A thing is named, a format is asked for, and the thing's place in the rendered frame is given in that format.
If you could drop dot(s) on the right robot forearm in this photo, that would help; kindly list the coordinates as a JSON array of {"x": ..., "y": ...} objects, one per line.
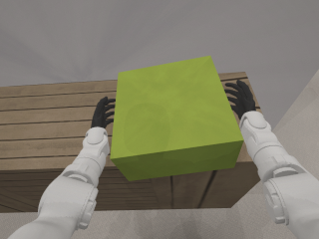
[{"x": 267, "y": 153}]

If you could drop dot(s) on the left robot forearm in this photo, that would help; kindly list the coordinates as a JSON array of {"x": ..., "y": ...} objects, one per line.
[{"x": 89, "y": 164}]

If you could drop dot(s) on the robot left hand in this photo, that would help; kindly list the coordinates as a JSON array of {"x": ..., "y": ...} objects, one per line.
[{"x": 100, "y": 116}]

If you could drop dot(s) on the left robot upper arm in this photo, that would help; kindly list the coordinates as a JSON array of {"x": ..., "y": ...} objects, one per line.
[{"x": 69, "y": 206}]

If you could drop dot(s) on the right robot upper arm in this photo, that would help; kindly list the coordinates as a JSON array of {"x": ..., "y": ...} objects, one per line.
[{"x": 293, "y": 200}]

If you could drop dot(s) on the pedestal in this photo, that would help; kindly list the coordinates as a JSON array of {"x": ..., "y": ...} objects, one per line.
[{"x": 42, "y": 128}]

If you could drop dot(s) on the robot right hand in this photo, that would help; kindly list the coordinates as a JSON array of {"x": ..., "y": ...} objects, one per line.
[{"x": 244, "y": 102}]

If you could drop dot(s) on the carton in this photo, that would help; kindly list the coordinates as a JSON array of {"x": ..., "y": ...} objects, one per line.
[{"x": 173, "y": 119}]

